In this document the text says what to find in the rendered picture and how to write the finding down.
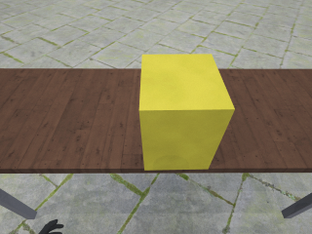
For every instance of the left robot hand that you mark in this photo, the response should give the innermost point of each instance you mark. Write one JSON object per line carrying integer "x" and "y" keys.
{"x": 52, "y": 225}

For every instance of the carton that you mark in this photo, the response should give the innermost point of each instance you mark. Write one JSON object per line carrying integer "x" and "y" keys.
{"x": 184, "y": 111}

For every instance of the table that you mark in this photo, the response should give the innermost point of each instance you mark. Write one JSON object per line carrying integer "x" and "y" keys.
{"x": 86, "y": 121}

